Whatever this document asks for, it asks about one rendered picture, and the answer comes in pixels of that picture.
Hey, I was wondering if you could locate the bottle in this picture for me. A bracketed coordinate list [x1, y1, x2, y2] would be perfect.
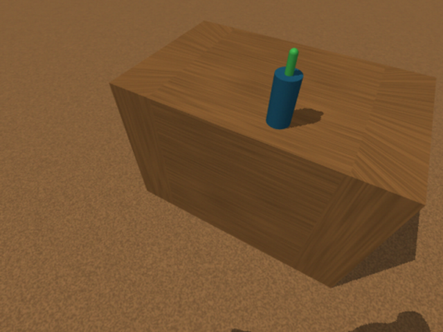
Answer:
[266, 48, 303, 129]

